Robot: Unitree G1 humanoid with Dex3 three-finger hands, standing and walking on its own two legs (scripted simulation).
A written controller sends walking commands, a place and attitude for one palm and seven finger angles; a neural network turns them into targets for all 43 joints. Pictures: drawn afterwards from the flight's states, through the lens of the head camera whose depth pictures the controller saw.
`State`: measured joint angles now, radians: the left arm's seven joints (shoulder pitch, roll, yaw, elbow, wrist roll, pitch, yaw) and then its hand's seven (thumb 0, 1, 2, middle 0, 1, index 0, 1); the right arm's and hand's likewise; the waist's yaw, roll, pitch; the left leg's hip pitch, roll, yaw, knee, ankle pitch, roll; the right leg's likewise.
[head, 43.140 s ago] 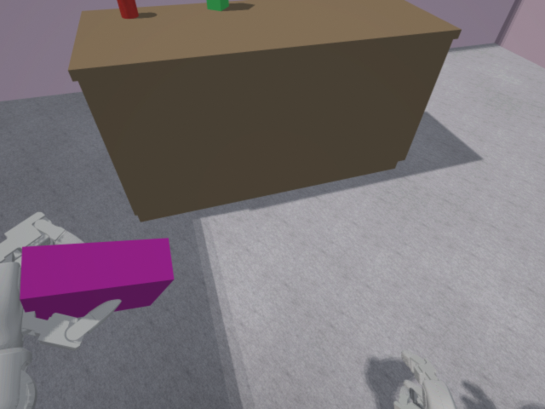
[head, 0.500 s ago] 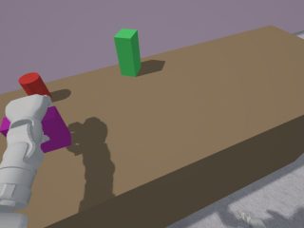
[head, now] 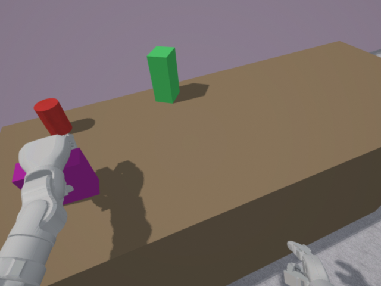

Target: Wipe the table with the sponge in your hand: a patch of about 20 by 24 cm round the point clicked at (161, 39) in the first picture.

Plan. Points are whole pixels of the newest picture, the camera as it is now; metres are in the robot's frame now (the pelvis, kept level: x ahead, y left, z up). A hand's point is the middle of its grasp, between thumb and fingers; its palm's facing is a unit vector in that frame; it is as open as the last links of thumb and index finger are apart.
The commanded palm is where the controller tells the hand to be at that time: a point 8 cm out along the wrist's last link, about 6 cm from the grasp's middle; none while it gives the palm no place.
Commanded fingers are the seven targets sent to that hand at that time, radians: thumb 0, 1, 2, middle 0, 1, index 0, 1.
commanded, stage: wipe back along the first lane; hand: left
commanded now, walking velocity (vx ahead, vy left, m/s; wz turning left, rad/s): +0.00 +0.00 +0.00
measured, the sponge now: (66, 185) +0.30 +0.33 +0.05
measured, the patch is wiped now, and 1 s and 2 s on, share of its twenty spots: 1.00 1.00 1.00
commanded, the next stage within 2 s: lift the sponge slowly off the table in 0.72 s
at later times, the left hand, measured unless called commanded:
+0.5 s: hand (55, 191) +0.25 +0.30 +0.11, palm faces +0.10 -0.05 -0.99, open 9.1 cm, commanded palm +0.20 +0.29 +0.13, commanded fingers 0.00 0.10 1.30 -1.20 -1.60 -1.20 -1.60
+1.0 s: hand (53, 208) +0.22 +0.28 +0.11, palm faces +0.12 -0.08 -0.99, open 9.1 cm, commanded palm +0.18 +0.28 +0.15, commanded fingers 0.00 0.10 1.30 -1.20 -1.60 -1.20 -1.60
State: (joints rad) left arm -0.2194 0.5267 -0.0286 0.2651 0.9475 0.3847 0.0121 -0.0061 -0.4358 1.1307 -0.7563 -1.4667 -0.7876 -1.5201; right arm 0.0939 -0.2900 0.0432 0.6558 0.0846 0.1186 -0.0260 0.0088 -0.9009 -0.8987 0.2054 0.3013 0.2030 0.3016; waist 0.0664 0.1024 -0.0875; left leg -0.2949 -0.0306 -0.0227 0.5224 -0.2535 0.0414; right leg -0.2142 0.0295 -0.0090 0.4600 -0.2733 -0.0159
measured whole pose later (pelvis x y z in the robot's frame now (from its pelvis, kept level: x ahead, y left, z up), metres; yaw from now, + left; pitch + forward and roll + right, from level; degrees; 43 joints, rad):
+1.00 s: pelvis -0.02 -0.01 +0.00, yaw -1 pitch -3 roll -1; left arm 0.10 0.48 -0.07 -0.16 0.92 0.52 0.01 0.03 -0.42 1.11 -0.74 -1.47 -0.80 -1.49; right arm 0.02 -0.27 0.07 0.66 0.07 0.08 -0.04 0.01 -0.90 -0.90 0.21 0.30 0.20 0.30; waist 0.11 0.11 -0.07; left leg -0.25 -0.02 -0.01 0.55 -0.25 0.03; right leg -0.18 0.04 0.01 0.51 -0.28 -0.02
